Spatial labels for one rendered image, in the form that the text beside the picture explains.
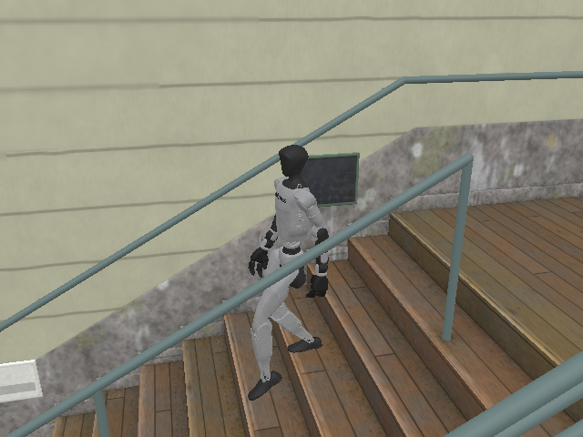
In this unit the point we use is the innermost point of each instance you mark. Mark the robot right forearm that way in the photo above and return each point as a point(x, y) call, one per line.
point(271, 236)

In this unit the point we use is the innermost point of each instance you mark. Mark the robot right thigh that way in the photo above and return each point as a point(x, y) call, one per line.
point(273, 264)

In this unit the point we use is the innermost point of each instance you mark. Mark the robot head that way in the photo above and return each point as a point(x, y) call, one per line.
point(293, 159)

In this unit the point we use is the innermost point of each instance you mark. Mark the right robot upper arm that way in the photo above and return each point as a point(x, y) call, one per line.
point(276, 181)

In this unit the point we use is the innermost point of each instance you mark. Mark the robot right hand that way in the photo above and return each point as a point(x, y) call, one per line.
point(259, 255)

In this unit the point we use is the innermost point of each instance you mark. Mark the robot left hand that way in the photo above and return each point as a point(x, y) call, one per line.
point(319, 284)

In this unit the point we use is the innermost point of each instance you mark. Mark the left robot upper arm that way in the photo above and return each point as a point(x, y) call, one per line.
point(307, 202)

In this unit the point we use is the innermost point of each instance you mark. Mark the robot left forearm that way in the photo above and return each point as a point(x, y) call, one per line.
point(322, 261)

